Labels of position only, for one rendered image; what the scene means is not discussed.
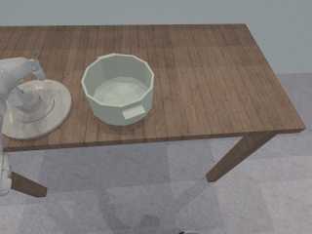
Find left robot forearm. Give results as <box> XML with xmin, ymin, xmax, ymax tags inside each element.
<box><xmin>0</xmin><ymin>67</ymin><xmax>16</xmax><ymax>151</ymax></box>

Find pot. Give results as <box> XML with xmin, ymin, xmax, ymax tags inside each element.
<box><xmin>81</xmin><ymin>53</ymin><xmax>154</xmax><ymax>126</ymax></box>

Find lid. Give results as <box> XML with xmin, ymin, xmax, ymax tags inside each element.
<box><xmin>1</xmin><ymin>79</ymin><xmax>72</xmax><ymax>139</ymax></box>

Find knob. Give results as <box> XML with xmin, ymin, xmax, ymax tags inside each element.
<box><xmin>23</xmin><ymin>91</ymin><xmax>42</xmax><ymax>109</ymax></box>

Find left robot upper arm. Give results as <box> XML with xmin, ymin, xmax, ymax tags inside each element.
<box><xmin>0</xmin><ymin>151</ymin><xmax>12</xmax><ymax>197</ymax></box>

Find table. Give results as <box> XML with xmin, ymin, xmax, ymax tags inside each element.
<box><xmin>0</xmin><ymin>23</ymin><xmax>306</xmax><ymax>198</ymax></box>

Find robot left hand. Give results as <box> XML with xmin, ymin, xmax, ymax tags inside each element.
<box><xmin>0</xmin><ymin>57</ymin><xmax>46</xmax><ymax>113</ymax></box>

